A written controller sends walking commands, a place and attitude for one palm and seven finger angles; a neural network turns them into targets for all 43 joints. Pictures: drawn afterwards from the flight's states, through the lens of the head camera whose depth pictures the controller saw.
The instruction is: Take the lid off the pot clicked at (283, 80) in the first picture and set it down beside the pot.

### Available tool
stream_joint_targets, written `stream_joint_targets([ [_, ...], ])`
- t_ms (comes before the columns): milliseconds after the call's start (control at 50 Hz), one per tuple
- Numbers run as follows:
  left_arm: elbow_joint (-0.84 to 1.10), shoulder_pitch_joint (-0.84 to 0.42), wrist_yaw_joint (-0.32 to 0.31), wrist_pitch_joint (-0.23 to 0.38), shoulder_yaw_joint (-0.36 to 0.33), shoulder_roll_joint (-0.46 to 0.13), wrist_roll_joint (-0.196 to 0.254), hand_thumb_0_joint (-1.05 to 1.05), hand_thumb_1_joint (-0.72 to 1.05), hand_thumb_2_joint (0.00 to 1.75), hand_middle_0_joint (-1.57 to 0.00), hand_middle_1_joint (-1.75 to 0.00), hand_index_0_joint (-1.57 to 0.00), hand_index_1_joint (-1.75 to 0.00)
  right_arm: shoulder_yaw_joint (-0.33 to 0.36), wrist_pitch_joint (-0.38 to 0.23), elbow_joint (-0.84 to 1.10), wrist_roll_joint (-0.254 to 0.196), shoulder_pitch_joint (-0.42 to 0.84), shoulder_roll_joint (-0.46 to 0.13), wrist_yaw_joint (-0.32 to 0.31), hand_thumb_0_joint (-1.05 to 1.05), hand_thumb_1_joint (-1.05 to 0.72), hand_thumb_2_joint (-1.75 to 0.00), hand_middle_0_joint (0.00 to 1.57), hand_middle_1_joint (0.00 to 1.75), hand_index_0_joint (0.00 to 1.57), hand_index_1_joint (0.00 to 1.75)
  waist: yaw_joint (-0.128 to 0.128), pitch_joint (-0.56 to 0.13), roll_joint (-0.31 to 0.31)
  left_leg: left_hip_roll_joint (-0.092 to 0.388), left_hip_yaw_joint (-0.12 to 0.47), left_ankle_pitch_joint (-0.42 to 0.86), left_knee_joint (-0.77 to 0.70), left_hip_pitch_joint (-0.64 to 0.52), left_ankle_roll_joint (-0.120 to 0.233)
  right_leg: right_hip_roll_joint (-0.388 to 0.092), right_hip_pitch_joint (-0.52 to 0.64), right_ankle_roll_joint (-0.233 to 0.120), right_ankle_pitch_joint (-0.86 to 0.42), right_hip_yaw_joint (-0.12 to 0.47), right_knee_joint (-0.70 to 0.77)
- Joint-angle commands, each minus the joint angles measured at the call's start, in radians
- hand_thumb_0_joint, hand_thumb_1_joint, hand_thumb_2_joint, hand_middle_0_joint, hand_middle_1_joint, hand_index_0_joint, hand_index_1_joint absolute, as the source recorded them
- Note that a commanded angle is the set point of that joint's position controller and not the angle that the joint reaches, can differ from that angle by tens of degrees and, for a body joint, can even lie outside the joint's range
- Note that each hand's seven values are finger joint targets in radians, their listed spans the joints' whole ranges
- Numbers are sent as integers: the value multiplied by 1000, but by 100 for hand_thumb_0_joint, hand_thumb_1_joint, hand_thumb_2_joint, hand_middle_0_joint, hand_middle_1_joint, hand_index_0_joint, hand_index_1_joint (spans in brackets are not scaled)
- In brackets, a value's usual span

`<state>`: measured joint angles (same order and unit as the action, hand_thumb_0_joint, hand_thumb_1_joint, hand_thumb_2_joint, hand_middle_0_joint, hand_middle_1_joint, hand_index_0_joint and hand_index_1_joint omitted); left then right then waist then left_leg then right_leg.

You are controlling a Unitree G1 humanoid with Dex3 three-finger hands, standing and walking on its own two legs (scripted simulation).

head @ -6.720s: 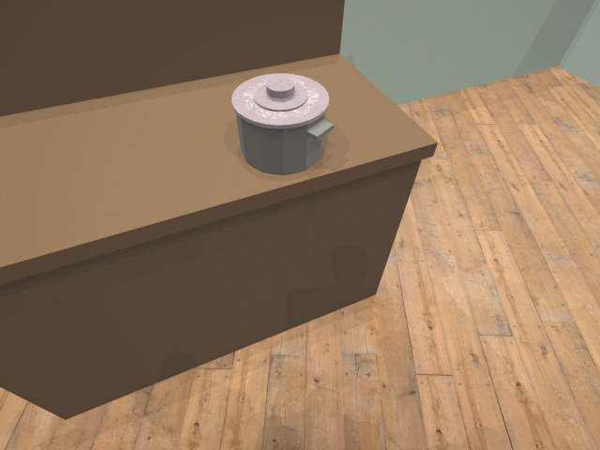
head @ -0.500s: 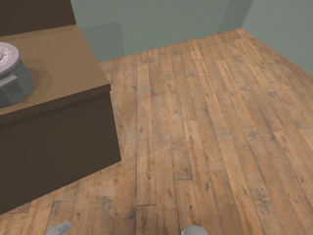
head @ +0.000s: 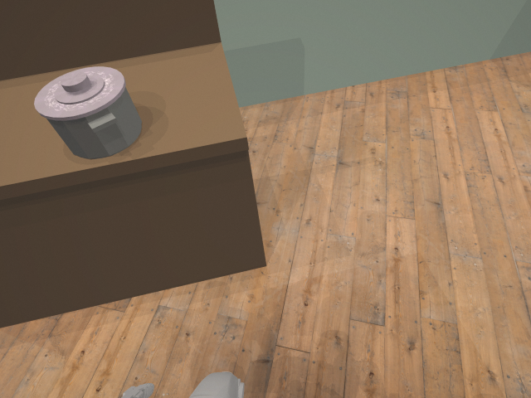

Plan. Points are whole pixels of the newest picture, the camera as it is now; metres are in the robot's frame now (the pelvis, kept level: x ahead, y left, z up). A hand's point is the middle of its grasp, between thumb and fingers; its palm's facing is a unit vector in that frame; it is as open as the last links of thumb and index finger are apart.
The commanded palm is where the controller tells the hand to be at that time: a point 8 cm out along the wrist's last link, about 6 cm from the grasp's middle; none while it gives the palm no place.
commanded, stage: turn to face it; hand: left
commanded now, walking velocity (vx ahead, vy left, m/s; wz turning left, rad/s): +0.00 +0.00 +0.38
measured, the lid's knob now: (75, 81) +0.70 +0.42 +0.11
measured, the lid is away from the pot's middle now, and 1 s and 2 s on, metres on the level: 0.00 0.00 0.00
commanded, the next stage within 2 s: take the last steps up to it in 0.28 s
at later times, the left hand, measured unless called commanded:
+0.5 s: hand out of the picture +0.01 +0.29 -0.18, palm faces +0.23 -0.95 -0.22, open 7.4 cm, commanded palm none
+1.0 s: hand (142, 393) +0.16 +0.23 -0.15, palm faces +0.24 -0.94 -0.23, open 7.3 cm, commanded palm none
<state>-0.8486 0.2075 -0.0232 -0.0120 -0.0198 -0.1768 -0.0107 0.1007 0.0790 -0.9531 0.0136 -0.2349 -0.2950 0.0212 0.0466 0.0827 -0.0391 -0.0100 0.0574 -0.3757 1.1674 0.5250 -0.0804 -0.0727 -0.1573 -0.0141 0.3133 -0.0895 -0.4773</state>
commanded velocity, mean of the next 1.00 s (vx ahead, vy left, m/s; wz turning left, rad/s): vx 0.19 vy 0.03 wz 0.16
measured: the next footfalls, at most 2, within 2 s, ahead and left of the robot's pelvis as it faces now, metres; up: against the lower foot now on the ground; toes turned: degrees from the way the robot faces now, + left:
left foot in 0.24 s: +0.04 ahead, +0.14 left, +0.00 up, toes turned +9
right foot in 0.88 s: +0.19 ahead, -0.03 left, +0.00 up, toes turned +8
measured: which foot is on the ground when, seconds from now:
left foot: up 0.00-0.22, down 0.24-0.88, up 0.90-1.00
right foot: down 0.00-0.24, up 0.26-0.86, down 0.88-1.00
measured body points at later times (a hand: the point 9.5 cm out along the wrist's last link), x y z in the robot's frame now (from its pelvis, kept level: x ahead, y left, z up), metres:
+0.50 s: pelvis +0.02 +0.07 +0.00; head +0.04 +0.11 +0.45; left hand +0.00 +0.34 -0.16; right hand +0.17 -0.13 -0.13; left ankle +0.00 +0.14 -0.74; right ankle +0.02 -0.10 -0.65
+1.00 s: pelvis +0.12 +0.04 +0.00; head +0.14 +0.01 +0.45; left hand +0.14 +0.28 -0.13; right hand +0.09 -0.20 -0.17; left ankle +0.04 +0.15 -0.68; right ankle +0.15 -0.04 -0.74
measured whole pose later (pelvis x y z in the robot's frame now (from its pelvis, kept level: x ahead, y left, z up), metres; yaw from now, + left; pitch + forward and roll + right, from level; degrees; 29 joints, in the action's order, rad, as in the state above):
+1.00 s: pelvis +0.12 +0.04 +0.00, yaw +14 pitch -1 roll +1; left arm -0.97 0.24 0.00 0.05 -0.03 -0.14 -0.01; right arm 0.05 0.00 -1.14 0.02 -0.43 -0.20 0.00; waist 0.05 0.02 -0.05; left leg -0.02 0.00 -0.36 1.00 0.36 0.04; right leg -0.01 -0.20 -0.05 0.25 -0.10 -0.47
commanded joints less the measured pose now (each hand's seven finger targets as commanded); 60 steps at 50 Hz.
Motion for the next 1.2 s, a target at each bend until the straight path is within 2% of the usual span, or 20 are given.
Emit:
stream_joint_targets([
  [0, 31, 113, -17, 26, -69, -219, -9, 0, 90, 90, -20, -30, -20, -30, -7, -18, 99, 2, 113, -26, 0, 0, -90, -90, 20, 30, 20, 30, -79, -52, 231, 12, -46, -37, -73, 90, -3, -227, 146, -113, -664, 116, 88],
  [120, 13, 137, -16, 13, -79, -248, -20, 0, 90, 90, -20, -30, -20, -30, -32, -36, 113, -9, 174, -1, -2, 0, -90, -90, 20, 30, 20, 30, -98, -81, 290, -11, -129, -64, -392, -102, 35, -241, 128, -112, -761, 65, 28],
  [180, 0, 110, -14, 12, -81, -254, -10, 0, 90, 90, -20, -30, -20, -30, -30, -55, 84, -6, 66, -25, -12, 0, -90, -90, 20, 30, 20, 30, -31, -149, 242, -37, -147, 142, -699, -326, 61, -209, 92, -48, -757, 11, -134],
  [200, 8, 115, -9, 12, -75, -229, 2, 0, 90, 90, -20, -30, -20, -30, -16, -67, 68, 3, -3, -84, -15, 0, -90, -90, 20, 30, 20, 30, 6, -218, 112, 67, -79, 364, -778, -537, 93, -183, -38, -1, -565, -34, -303],
  [220, 35, 119, -1, 10, -57, -157, 9, 0, 90, 90, -20, -30, -20, -30, 12, -76, 65, 5, -64, -201, -21, 0, -90, -90, 20, 30, 20, 30, 34, -267, -203, 368, 302, 835, -772, -724, 230, -28, -356, 75, 201, -54, -533],
  [240, 42, 88, -13, -3, -46, -156, 4, 0, 90, 90, -20, -30, -20, -30, 14, -60, 55, -9, -97, -226, -26, 0, -90, -90, 20, 30, 20, 30, 42, -275, -188, 421, 319, 1067, -736, -646, 319, -20, -357, 67, 371, 71, -626],
  [260, 38, 86, -16, -12, -48, -166, -1, 0, 90, 90, -20, -30, -20, -30, 0, -55, 67, -7, -54, -188, -30, 0, -90, -90, 20, 30, 20, 30, 16, -212, -115, 402, 218, 981, -744, -589, 321, -47, -366, 59, 331, 84, -666],
  [320, -26, 52, -6, -22, -59, -177, -5, 0, 90, 90, -20, -30, -20, -30, -34, -66, 83, -3, 61, -96, -49, 0, -90, -90, 20, 30, 20, 30, -30, -88, -153, 248, 133, 844, -810, -443, 248, -35, -365, 81, 131, 119, -714],
  [380, -63, 100, 3, -20, -56, -165, -5, 0, 90, 90, -20, -30, -20, -30, -42, -82, 83, -8, 60, -80, -47, 0, -90, -90, 20, 30, 20, 30, -56, -127, -77, 210, 86, 767, -835, -462, 235, -24, -339, 95, 46, 101, -694],
  [520, -54, 8, 24, -5, -49, -150, -20, 0, 90, 90, -20, -30, -20, -30, -35, -105, 28, -2, -72, -56, -44, 0, -90, -90, 20, 30, 20, 30, -18, -23, -68, 209, 229, 141, -984, -460, 277, -29, -448, 86, -1, 82, -566],
  [660, -18, -98, 36, 19, -37, -117, -17, 0, 90, 90, -20, -30, -20, -30, -34, -128, -27, 7, -174, -39, -51, 0, -90, -90, 20, 30, 20, 30, 6, 2, -48, 236, 298, 27, -1022, -494, 324, -30, -454, 55, 29, 74, -351],
  [740, -12, -115, 40, 29, -33, -93, -13, 0, 90, 90, -20, -30, -20, -30, -35, -131, -60, 12, -190, -49, -49, 0, -90, -90, 20, 30, 20, 30, -3, 7, -41, 231, 284, -2, -1008, -406, 313, -8, -323, 36, 26, 60, -228],
  [820, -80, 58, 35, 45, -46, -103, -11, 0, 90, 90, -20, -30, -20, -30, -48, -129, -93, 4, -168, -21, -49, 0, -90, -90, 20, 30, 20, 30, -83, -24, 47, 130, 169, -13, -827, -215, 234, 33, 56, 23, -59, 35, 20],
  [840, -110, 152, 27, 56, -57, -144, -13, 0, 90, 90, -20, -30, -20, -30, -54, -134, -97, -2, -180, 14, -46, 0, -90, -90, 20, 30, 20, 30, -115, -63, 115, 69, 95, -10, -656, -103, 196, -57, 219, -8, 27, 155, 88],
  [860, -135, 259, 16, 66, -74, -229, -17, 0, 90, 90, -20, -30, -20, -30, -61, -138, -73, -7, -193, 58, -39, 0, -90, -90, 20, 30, 20, 30, -143, -93, 331, -43, -34, -114, -380, 97, 144, -291, 363, -102, 167, 497, 225],
  [880, -142, 307, 10, 59, -81, -252, -3, 0, 90, 90, -20, -30, -20, -30, -44, -132, -52, 6, -153, 7, -33, 0, -90, -90, 20, 30, 20, 30, -153, -66, 277, -22, -33, -190, -196, 155, 133, -400, 277, -170, 280, 642, 340],
  [920, -116, 164, 7, 67, -66, -167, 4, 0, 90, 90, -20, -30, -20, -30, -30, -120, -83, 11, -149, 3, -21, 0, -90, -90, 20, 30, 20, 30, -82, 50, 197, 53, -2, -6, -56, 128, 133, -320, 39, -147, 348, 520, 382],
  [960, -108, 117, 4, 77, -50, -97, 4, 0, 90, 90, -20, -30, -20, -30, -34, -106, -114, 11, -195, 57, -16, 0, -90, -90, 20, 30, 20, 30, -32, 40, 107, 81, -10, 95, -51, 64, 113, -254, -30, -123, 125, 327, 367],
  [1000, -123, 132, 5, 93, -39, -70, 4, 0, 90, 90, -20, -30, -20, -30, -39, -98, -122, 12, -211, 86, -13, 0, -90, -90, 20, 30, 20, 30, -17, 30, 113, 83, -31, 161, -68, 52, 89, -201, -29, -107, -117, 191, 347],
  [1180, -210, 286, -3, 109, -36, -89, -6, 0, 90, 90, -20, -30, -20, -30, -42, -97, -31, 8, 29, 93, 3, 0, -90, -90, 20, 30, 20, 30, -78, 7, 162, 96, -97, 217, -285, 127, 51, -214, 128, -132, -591, 112, 252],
])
